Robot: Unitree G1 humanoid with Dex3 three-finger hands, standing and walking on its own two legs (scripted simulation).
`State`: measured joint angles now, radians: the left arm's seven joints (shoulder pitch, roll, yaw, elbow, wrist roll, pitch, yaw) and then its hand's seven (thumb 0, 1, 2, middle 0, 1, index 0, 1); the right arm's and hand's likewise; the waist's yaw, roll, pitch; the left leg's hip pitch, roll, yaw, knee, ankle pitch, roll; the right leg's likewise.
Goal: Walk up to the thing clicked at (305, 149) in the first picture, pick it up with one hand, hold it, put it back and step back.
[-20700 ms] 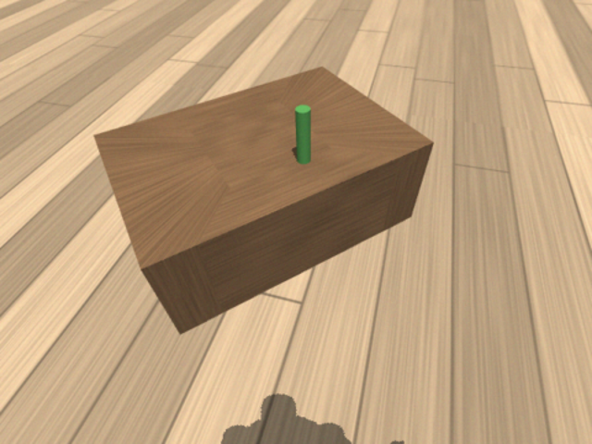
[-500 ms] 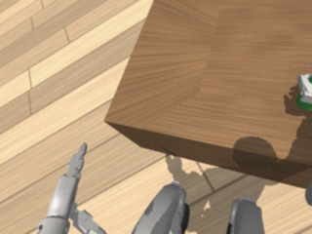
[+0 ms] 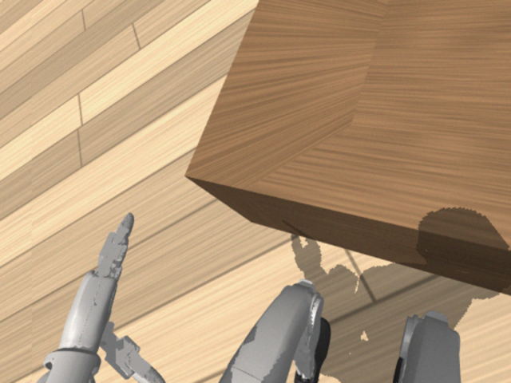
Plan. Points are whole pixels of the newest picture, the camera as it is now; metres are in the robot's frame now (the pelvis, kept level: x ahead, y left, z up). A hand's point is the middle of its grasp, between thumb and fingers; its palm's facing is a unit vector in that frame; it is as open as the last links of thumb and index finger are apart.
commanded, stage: lower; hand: right
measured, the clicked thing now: out of the picture +0.53 -0.25 -0.03
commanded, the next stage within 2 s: loosen in 0.50 s
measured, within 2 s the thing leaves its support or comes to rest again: rests again in 0.32 s
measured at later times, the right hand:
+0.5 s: hand out of the picture +0.53 -0.24 -0.08, palm faces +0.30 +0.96 +0.01, open 6.7 cm
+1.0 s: hand out of the picture +0.54 -0.24 -0.08, palm faces +0.28 +0.96 +0.00, open 9.8 cm
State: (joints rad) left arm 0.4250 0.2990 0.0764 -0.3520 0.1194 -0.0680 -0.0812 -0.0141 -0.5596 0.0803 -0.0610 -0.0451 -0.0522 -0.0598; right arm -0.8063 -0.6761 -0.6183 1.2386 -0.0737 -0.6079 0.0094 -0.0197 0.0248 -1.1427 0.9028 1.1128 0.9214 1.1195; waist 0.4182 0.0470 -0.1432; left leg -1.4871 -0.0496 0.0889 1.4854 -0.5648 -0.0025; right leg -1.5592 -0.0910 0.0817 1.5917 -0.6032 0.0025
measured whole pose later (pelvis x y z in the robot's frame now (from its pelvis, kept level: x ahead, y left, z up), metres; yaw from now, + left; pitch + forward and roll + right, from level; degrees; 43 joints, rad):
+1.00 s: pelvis -0.01 +0.00 -0.03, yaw +1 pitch +33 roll +7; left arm 0.47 0.37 0.16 -0.49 0.08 -0.10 -0.09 -0.01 -0.56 0.07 -0.07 -0.05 -0.07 -0.06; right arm -0.84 -0.75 -0.65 1.20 -0.07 -0.55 0.04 -0.01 0.14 -0.44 0.86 0.64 0.86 0.64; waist 0.45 0.06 -0.13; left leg -1.62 -0.05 0.09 1.61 -0.58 0.00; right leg -1.69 -0.09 0.09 1.71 -0.62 0.00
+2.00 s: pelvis +0.02 -0.01 +0.08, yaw -2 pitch +25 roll +6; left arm 0.43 0.31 0.03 -0.08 0.02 0.09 -0.04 -0.01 -0.31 0.23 -0.10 -0.11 -0.10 -0.12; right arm -0.81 -0.81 -0.55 1.28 -0.11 -0.13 -0.03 -0.01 0.49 -0.06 0.06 0.06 0.06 0.06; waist 0.26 0.02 -0.14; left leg -1.12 -0.04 0.06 1.14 -0.46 -0.02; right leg -1.19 -0.08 0.05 1.26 -0.51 -0.01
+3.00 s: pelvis +0.03 +0.02 +0.14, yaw -6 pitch +6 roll +1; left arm 0.29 0.22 -0.02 0.47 -0.04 -0.01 0.14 0.01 0.90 0.90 -0.20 -0.30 -0.20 -0.30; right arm 0.43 -0.21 0.01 0.10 0.03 0.12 -0.15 -0.01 0.55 -0.05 0.06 0.05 0.05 0.05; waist 0.03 -0.03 -0.08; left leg -0.57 0.00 0.05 0.90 -0.44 0.02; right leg -0.60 -0.04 0.03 0.91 -0.42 0.03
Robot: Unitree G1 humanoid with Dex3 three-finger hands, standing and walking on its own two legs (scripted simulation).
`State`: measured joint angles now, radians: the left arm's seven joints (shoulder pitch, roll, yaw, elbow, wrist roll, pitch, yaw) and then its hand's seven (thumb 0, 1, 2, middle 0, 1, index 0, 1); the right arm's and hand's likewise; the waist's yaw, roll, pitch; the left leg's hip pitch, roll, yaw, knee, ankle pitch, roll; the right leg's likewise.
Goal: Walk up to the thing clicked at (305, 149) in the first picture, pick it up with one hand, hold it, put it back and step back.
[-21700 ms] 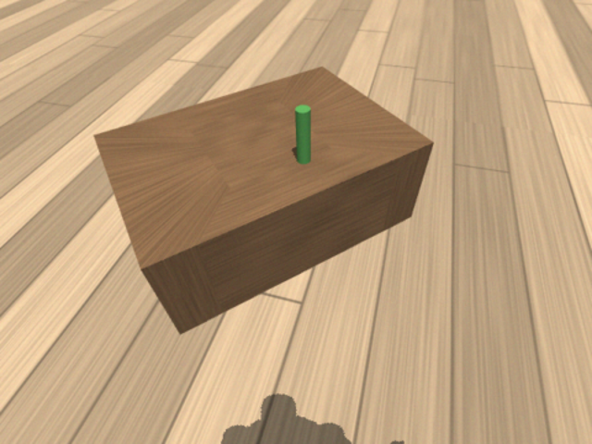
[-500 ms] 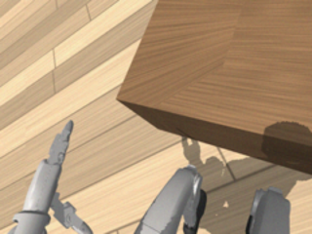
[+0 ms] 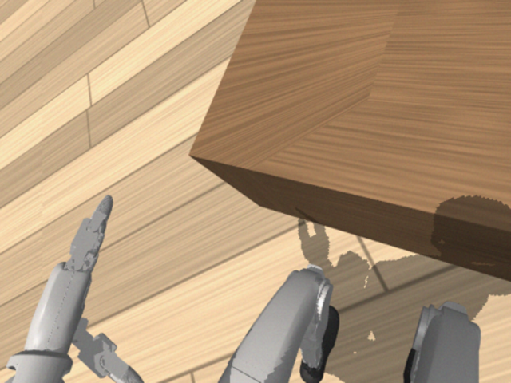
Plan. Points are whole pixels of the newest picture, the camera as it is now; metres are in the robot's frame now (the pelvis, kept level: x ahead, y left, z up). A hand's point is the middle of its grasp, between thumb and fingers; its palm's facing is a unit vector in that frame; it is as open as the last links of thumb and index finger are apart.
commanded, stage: open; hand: right
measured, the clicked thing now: out of the picture +0.54 -0.27 -0.02
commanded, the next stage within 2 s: withdraw in 0.08 s
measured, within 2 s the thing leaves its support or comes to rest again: neither
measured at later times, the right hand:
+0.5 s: hand out of the picture +0.55 -0.28 +0.00, palm faces +0.34 +0.94 -0.02, open 17.0 cm
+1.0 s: hand out of the picture +0.49 -0.39 +0.10, palm faces +0.48 +0.85 -0.23, open 17.3 cm
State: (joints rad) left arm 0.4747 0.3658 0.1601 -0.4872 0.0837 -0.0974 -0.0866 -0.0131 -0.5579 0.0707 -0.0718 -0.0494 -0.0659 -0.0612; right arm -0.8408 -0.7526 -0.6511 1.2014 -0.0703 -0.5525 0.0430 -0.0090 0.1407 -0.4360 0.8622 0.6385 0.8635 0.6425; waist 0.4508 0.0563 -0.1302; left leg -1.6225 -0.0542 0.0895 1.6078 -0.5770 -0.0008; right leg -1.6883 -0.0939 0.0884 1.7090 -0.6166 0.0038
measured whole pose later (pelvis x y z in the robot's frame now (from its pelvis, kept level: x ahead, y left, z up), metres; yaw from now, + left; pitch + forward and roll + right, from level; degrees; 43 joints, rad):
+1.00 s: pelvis +0.03 -0.02 +0.12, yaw -3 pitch +25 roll +6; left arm 0.43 0.31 0.03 -0.08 0.02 0.09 -0.04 -0.01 -0.31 0.23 -0.10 -0.11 -0.10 -0.12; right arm -0.81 -0.81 -0.55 1.28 -0.11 -0.13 -0.03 -0.01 0.49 -0.06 0.06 0.06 0.06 0.06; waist 0.26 0.02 -0.14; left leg -1.12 -0.04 0.06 1.14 -0.46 -0.02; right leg -1.19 -0.08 0.05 1.26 -0.51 -0.01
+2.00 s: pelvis +0.05 +0.02 +0.18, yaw -7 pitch +6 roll +1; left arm 0.29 0.22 -0.02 0.47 -0.04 -0.01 0.14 0.01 0.90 0.90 -0.20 -0.30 -0.20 -0.30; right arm 0.43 -0.21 0.01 0.10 0.03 0.12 -0.15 -0.01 0.55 -0.05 0.06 0.05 0.05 0.05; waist 0.03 -0.03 -0.08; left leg -0.57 0.00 0.05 0.90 -0.44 0.02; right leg -0.60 -0.04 0.03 0.91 -0.42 0.03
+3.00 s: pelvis +0.06 -0.01 +0.18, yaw -6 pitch +6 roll +2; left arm 0.28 0.21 -0.02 0.51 -0.01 -0.11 0.14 0.01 0.90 0.90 -0.20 -0.30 -0.20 -0.30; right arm 0.45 -0.21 0.01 0.04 0.02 0.21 -0.14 -0.01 0.56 -0.04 0.06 0.05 0.05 0.05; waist 0.02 -0.03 -0.09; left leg -0.54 0.00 0.02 0.87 -0.44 -0.02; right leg -0.58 -0.03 0.00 0.92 -0.45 -0.01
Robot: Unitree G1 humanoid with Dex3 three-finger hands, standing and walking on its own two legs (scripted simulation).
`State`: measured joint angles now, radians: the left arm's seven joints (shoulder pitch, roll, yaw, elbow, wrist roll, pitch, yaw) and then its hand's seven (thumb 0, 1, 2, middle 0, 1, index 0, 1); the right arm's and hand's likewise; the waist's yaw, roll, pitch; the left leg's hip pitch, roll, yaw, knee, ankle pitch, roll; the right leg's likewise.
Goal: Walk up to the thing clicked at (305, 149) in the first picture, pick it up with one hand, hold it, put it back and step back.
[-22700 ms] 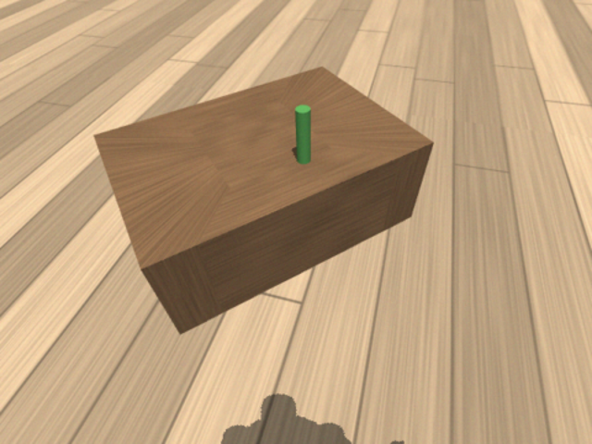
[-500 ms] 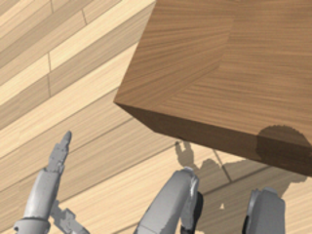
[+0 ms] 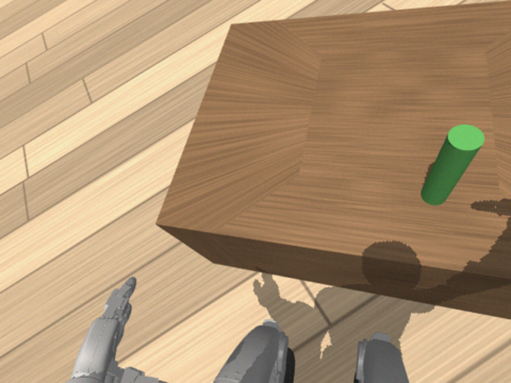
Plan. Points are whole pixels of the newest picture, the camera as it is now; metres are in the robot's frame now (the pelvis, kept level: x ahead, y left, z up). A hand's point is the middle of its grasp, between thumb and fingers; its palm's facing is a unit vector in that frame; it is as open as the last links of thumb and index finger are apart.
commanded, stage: home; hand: right
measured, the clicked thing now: (447, 170) +0.53 -0.22 -0.14
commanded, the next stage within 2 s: none
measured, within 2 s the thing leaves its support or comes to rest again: neither
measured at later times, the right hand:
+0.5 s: hand out of the picture +0.29 -0.23 -0.01, palm faces +0.21 +0.94 -0.25, open 17.3 cm
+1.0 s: hand out of the picture +0.18 -0.16 +0.01, palm faces +0.20 +0.94 -0.28, open 17.5 cm
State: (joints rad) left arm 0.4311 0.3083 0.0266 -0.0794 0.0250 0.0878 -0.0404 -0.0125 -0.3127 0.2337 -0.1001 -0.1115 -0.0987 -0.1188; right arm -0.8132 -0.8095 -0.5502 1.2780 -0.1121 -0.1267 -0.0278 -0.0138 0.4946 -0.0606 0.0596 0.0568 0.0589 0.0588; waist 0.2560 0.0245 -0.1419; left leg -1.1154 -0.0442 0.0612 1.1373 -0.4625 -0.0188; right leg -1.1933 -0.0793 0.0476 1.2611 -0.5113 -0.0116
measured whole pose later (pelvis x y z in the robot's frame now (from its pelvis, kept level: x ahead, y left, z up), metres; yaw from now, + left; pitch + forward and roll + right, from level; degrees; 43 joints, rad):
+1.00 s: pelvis +0.02 +0.04 +0.06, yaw -5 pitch +6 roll +1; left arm 0.29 0.22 -0.02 0.47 -0.04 -0.01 0.14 0.01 0.90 0.90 -0.20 -0.30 -0.20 -0.30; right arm 0.43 -0.21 0.01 0.10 0.03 0.12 -0.15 -0.01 0.55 -0.05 0.06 0.05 0.05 0.05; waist 0.03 -0.03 -0.08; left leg -0.57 0.00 0.05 0.90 -0.44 0.02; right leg -0.60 -0.04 0.03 0.91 -0.42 0.03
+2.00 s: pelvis +0.03 +0.01 +0.06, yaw -3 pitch +6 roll +2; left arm 0.28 0.21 -0.02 0.51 -0.01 -0.11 0.14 0.01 0.90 0.90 -0.20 -0.30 -0.20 -0.30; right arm 0.45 -0.21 0.01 0.04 0.02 0.21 -0.14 -0.01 0.56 -0.04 0.06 0.05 0.05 0.05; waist 0.02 -0.03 -0.09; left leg -0.54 0.00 0.02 0.87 -0.44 -0.02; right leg -0.58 -0.03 0.00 0.92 -0.45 -0.01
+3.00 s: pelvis +0.02 +0.02 +0.07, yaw -4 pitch +2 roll +0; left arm 0.18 0.29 -0.01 0.72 0.08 -0.04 0.04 0.01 0.90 0.90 -0.20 -0.30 -0.21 -0.30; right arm 0.29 -0.29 0.01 0.47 -0.07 0.05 -0.03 -0.01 0.35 -0.24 0.14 0.18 0.14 0.18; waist 0.01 -0.01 -0.02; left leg -0.46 0.02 0.01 0.86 -0.43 0.00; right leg -0.48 -0.02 -0.01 0.85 -0.41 0.00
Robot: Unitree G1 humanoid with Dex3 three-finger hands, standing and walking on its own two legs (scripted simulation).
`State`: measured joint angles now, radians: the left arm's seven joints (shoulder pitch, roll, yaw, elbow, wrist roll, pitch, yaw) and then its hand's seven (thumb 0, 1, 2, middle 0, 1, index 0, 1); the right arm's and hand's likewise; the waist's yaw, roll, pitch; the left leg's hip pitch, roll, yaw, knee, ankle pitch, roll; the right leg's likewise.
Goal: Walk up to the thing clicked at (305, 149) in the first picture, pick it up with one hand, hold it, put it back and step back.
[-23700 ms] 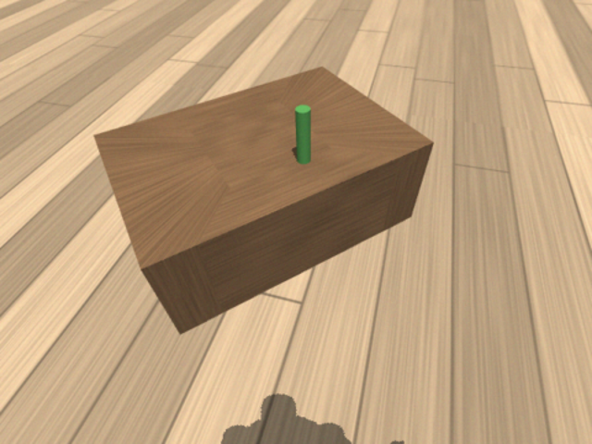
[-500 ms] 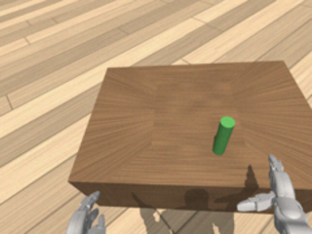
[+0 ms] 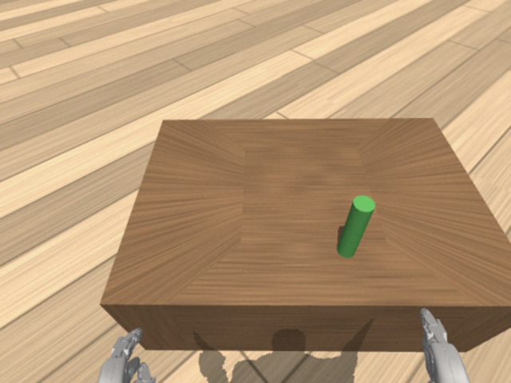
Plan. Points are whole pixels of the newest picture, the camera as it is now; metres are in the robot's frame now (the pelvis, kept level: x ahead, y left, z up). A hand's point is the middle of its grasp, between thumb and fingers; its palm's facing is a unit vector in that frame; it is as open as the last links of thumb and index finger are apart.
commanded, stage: home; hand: right
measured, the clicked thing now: (354, 229) +0.53 -0.22 -0.20
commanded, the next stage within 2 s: stand in 1.72 s
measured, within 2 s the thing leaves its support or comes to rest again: neither
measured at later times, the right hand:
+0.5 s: hand (411, 370) +0.18 -0.20 -0.05, palm faces +0.10 +0.95 -0.28, open 17.5 cm
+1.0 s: hand (415, 361) +0.19 -0.21 -0.05, palm faces +0.09 +0.96 -0.28, open 17.6 cm
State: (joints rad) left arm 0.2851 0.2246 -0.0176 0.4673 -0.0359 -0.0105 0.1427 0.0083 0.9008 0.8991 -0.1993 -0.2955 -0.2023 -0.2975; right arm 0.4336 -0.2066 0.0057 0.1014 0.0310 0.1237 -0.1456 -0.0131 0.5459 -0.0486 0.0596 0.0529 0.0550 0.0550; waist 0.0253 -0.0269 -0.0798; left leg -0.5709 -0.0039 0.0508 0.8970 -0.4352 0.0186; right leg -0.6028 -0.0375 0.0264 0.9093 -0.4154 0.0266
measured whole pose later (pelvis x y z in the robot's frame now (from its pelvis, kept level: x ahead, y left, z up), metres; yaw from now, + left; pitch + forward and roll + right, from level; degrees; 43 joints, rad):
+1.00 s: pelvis +0.01 -0.03 +0.00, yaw +1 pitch +6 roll +2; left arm 0.28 0.21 -0.02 0.51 -0.01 -0.11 0.14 0.01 0.90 0.90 -0.20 -0.30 -0.20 -0.30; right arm 0.45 -0.21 0.01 0.04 0.02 0.21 -0.14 -0.01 0.56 -0.04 0.06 0.05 0.05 0.05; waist 0.02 -0.03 -0.09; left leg -0.54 0.00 0.02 0.87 -0.44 -0.02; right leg -0.58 -0.03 0.00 0.92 -0.45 -0.01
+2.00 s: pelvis +0.00 -0.01 +0.01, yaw +1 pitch +2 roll +0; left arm 0.18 0.29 -0.01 0.72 0.08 -0.04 0.04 0.01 0.90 0.90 -0.20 -0.30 -0.21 -0.30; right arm 0.29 -0.29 0.01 0.47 -0.07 0.05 -0.03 -0.01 0.35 -0.24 0.14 0.18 0.14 0.18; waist 0.01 -0.01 -0.02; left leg -0.46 0.02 0.01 0.86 -0.43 0.00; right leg -0.48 -0.02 -0.01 0.85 -0.41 0.00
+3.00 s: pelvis +0.01 -0.02 +0.06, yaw +1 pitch -3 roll +0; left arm 0.12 0.33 0.01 1.17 0.02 -0.01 0.00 0.00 0.90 0.90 -0.20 -0.30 -0.20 -0.30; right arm 0.14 -0.32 0.00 1.15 -0.02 -0.01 -0.01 0.00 -0.90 -0.90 0.20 0.30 0.20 0.30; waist 0.00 -0.01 0.05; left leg -0.09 0.03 0.01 0.34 -0.19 -0.02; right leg -0.10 0.00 -0.02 0.32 -0.16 0.00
